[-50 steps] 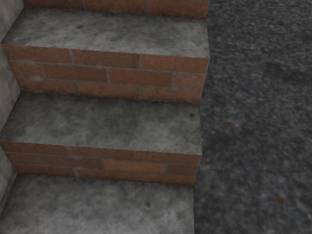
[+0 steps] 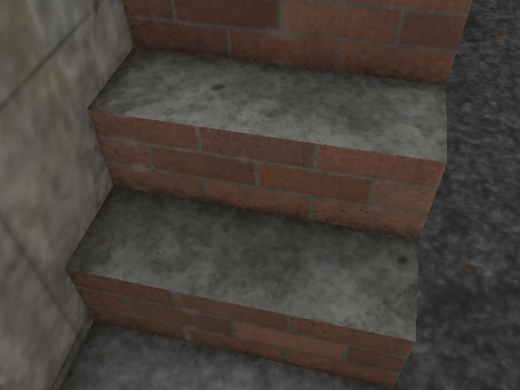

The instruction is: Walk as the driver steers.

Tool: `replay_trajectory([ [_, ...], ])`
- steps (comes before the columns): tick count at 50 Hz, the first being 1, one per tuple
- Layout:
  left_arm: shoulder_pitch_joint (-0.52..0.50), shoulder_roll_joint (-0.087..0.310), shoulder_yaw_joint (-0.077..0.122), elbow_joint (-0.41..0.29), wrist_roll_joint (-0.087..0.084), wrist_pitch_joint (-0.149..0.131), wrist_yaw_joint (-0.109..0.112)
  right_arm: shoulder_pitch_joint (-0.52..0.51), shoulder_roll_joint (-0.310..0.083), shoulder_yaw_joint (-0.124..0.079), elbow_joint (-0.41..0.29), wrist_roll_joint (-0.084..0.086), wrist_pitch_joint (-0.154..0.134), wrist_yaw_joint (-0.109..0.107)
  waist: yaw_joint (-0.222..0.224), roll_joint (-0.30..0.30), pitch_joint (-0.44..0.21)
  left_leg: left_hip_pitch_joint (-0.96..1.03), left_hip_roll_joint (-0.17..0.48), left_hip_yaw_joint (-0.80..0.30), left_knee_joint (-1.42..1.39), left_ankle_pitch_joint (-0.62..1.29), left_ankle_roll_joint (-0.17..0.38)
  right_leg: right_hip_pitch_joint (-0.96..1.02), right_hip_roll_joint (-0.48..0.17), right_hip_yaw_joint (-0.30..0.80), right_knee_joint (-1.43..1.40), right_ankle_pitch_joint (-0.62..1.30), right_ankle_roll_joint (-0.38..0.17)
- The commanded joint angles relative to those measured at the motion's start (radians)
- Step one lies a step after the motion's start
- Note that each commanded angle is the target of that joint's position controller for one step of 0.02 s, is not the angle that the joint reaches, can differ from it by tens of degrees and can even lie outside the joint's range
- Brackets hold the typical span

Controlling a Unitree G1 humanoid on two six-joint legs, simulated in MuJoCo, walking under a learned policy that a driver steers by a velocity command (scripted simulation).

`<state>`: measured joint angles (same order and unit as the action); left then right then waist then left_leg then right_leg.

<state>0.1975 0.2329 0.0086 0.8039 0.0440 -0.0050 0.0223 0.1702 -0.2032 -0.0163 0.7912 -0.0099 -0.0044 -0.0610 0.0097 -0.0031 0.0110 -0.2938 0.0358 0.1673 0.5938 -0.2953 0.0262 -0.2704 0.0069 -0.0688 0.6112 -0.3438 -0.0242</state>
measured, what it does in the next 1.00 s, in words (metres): walks backwards: left foot, then right foot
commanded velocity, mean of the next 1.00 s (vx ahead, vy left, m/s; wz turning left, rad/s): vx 0.03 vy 0.00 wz -0.24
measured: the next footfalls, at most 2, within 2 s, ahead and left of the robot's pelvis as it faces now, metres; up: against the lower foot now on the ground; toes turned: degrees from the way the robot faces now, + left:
left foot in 0.48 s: +0.00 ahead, +0.11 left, +0.00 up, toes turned -19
right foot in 0.92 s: -0.14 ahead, -0.02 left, +0.00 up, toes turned -12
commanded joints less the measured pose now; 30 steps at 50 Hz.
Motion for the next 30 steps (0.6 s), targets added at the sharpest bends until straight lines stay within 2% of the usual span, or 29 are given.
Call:
replay_trajectory([
  [1, 0.137, 0.213, 0.057, -0.042, 0.019, -0.036, 0.008, 0.001, -0.045, -0.019, -0.098, 0.010, 0.010, 0.002, 0.040, -0.330, -0.018, -0.329, -0.003, -0.005, 0.352, -0.248, -0.057, 0.185, -0.346, 0.533, -0.274, 0.522, -0.162],
  [2, 0.148, 0.220, 0.061, -0.050, 0.003, -0.032, 0.007, -0.028, -0.064, -0.022, -0.095, -0.003, 0.026, -0.003, 0.070, -0.222, -0.024, -0.278, -0.020, -0.137, 0.510, -0.304, -0.087, 0.087, -0.431, 0.606, -0.323, 0.677, -0.301],
  [3, 0.111, 0.203, 0.064, -0.047, -0.008, -0.025, 0.006, -0.018, -0.063, -0.026, -0.080, -0.004, 0.040, -0.002, 0.035, -0.117, -0.001, -0.258, -0.009, -0.173, 0.605, -0.241, -0.098, 0.036, -0.373, 0.509, -0.286, 0.659, -0.327],
  [4, 0.046, 0.185, 0.061, -0.056, -0.008, -0.016, 0.006, -0.011, -0.071, -0.030, -0.072, -0.006, 0.046, 0.001, 0.001, -0.077, -0.001, -0.249, -0.011, -0.180, 0.646, -0.189, -0.100, 0.013, -0.306, 0.422, -0.253, 0.648, -0.298],
  [5, 0.001, 0.180, 0.060, -0.070, -0.007, -0.009, 0.008, -0.001, -0.087, -0.038, -0.067, -0.013, 0.050, 0.002, -0.020, -0.069, -0.013, -0.256, -0.022, -0.170, 0.697, -0.151, -0.100, 0.020, -0.255, 0.379, -0.226, 0.680, -0.265],
  [6, -0.020, 0.167, 0.059, -0.078, -0.010, -0.004, 0.010, 0.022, -0.101, -0.044, -0.056, -0.024, 0.056, 0.004, -0.029, -0.067, -0.041, -0.257, -0.040, -0.158, 0.749, -0.121, -0.099, 0.033, -0.220, 0.350, -0.203, 0.728, -0.250],
  [7, -0.020, 0.166, 0.060, -0.080, -0.008, 0.005, 0.009, 0.036, -0.100, -0.047, -0.051, -0.032, 0.058, 0.011, -0.030, -0.064, -0.074, -0.268, -0.055, -0.155, 0.786, -0.108, -0.092, 0.061, -0.207, 0.345, -0.181, 0.767, -0.241],
  [9, 0.006, 0.174, 0.067, -0.075, -0.008, 0.011, 0.008, 0.028, -0.083, -0.042, -0.064, -0.024, 0.055, 0.015, -0.018, -0.054, -0.097, -0.301, -0.064, -0.157, 0.784, -0.103, -0.089, 0.122, -0.200, 0.358, -0.153, 0.815, -0.236],
  [10, 0.026, 0.181, 0.073, -0.074, -0.015, 0.023, 0.009, 0.018, -0.083, -0.041, -0.082, -0.016, 0.049, 0.018, -0.007, -0.044, -0.099, -0.315, -0.067, -0.159, 0.749, -0.106, -0.086, 0.155, -0.195, 0.366, -0.145, 0.830, -0.230],
  [12, 0.059, 0.177, 0.077, -0.073, -0.015, 0.034, 0.015, 0.011, -0.086, -0.037, -0.098, -0.010, 0.048, 0.016, 0.009, -0.091, -0.109, -0.318, -0.073, -0.160, 0.650, -0.132, -0.083, 0.208, -0.191, 0.388, -0.149, 0.844, -0.225],
  [14, 0.070, 0.171, 0.077, -0.077, -0.015, 0.046, 0.022, 0.004, -0.083, -0.033, -0.114, -0.004, 0.048, 0.013, 0.017, -0.129, -0.098, -0.293, -0.079, -0.156, 0.518, -0.188, -0.076, 0.217, -0.182, 0.413, -0.162, 0.770, -0.214],
  [18, 0.042, 0.177, 0.087, -0.108, -0.007, 0.069, 0.014, 0.026, -0.087, -0.032, -0.131, 0.008, 0.045, 0.006, 0.025, -0.173, -0.090, -0.124, -0.112, -0.149, 0.270, -0.212, -0.050, 0.117, -0.162, 0.485, -0.201, 0.577, -0.192],
  [20, 0.009, 0.178, 0.093, -0.124, -0.006, 0.077, 0.009, 0.057, -0.090, -0.034, -0.135, 0.013, 0.038, 0.002, 0.017, -0.186, -0.090, -0.034, -0.128, -0.156, 0.148, -0.193, -0.034, 0.066, -0.145, 0.529, -0.217, 0.500, -0.173],
  [22, -0.015, 0.182, 0.101, -0.131, -0.015, 0.081, 0.008, 0.129, -0.090, -0.038, -0.123, 0.011, 0.025, -0.004, -0.016, -0.168, -0.087, 0.082, -0.127, -0.167, -0.053, -0.110, -0.015, 0.012, -0.118, 0.564, -0.216, 0.370, -0.137],
  [23, -0.038, 0.175, 0.102, -0.139, -0.021, 0.079, 0.007, 0.187, -0.099, -0.043, -0.103, 0.004, 0.018, -0.013, -0.047, -0.116, -0.067, 0.183, -0.105, -0.176, -0.217, -0.027, -0.006, -0.075, -0.080, 0.554, -0.199, 0.187, -0.094],
  [24, 0.002, 0.123, 0.098, -0.136, -0.023, 0.076, 0.008, 0.154, -0.155, -0.056, -0.108, -0.009, 0.014, -0.024, -0.018, 0.070, -0.034, 0.247, 0.059, -0.358, -0.347, -0.087, 0.018, -0.214, 0.034, 0.445, -0.022, -0.130, -0.030],
  [25, 0.048, 0.093, 0.097, -0.143, -0.010, 0.071, 0.017, 0.075, -0.256, -0.070, -0.162, -0.023, 0.015, -0.027, -0.008, 0.256, -0.021, 0.170, 0.347, -0.622, -0.412, -0.005, 0.127, -0.357, 0.210, 0.182, 0.357, -0.259, 0.028],
  [26, 0.006, 0.172, 0.112, -0.148, 0.030, 0.070, 0.016, 0.053, -0.208, -0.062, -0.170, -0.040, 0.019, -0.020, -0.013, 0.174, 0.006, -0.050, 0.396, -0.619, -0.410, 0.137, 0.227, -0.273, 0.127, 0.198, 0.606, -0.257, 0.040],
  [27, 0.028, 0.182, 0.122, -0.129, 0.027, 0.075, 0.012, -0.011, -0.140, -0.043, -0.174, -0.036, 0.018, -0.011, 0.036, 0.101, 0.036, -0.127, 0.327, -0.530, -0.392, 0.161, 0.246, -0.222, 0.122, 0.225, 0.737, -0.188, 0.032],
  [28, 0.028, 0.200, 0.126, -0.117, 0.013, 0.076, -0.007, -0.066, -0.125, -0.035, -0.182, -0.023, 0.012, -0.002, 0.066, 0.012, 0.069, -0.119, 0.226, -0.401, -0.369, 0.141, 0.198, -0.232, 0.108, 0.237, 0.718, -0.077, 0.036],
  [29, 0.053, 0.175, 0.121, -0.099, 0.005, 0.077, -0.019, -0.081, -0.124, -0.038, -0.184, -0.022, 0.005, -0.001, 0.064, 0.052, 0.040, -0.056, 0.162, -0.347, -0.333, 0.178, 0.172, -0.233, 0.124, 0.228, 0.731, -0.026, 0.048],
  [30, 0.065, 0.154, 0.114, -0.086, 0.001, 0.076, -0.026, -0.048, -0.111, -0.033, -0.176, -0.018, -0.001, -0.003, 0.039, 0.081, 0.021, 0.007, 0.139, -0.321, -0.312, 0.244, 0.174, -0.246, 0.138, 0.231, 0.722, -0.015, 0.062],
])
Velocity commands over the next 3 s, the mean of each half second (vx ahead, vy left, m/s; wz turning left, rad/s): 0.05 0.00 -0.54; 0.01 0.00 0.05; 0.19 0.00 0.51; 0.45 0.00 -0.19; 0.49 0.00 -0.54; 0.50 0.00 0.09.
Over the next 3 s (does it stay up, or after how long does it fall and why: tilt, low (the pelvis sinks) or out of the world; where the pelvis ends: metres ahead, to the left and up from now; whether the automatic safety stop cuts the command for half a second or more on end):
stays up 0.21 -0.02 0.18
